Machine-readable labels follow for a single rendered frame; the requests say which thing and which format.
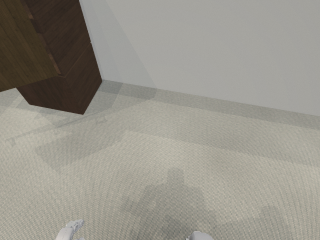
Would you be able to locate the left robot hand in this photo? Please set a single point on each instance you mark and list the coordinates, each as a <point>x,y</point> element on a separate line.
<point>69,230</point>

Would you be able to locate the cupboard door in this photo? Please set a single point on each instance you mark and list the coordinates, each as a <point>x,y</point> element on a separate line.
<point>23,58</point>

